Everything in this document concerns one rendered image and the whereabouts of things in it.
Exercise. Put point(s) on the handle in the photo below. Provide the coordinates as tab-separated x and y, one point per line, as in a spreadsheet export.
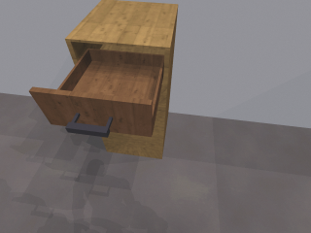
88	129

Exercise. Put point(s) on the drawer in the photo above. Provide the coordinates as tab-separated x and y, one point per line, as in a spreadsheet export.
124	85

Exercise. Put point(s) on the cabinet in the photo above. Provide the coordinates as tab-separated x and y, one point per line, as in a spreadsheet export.
132	26

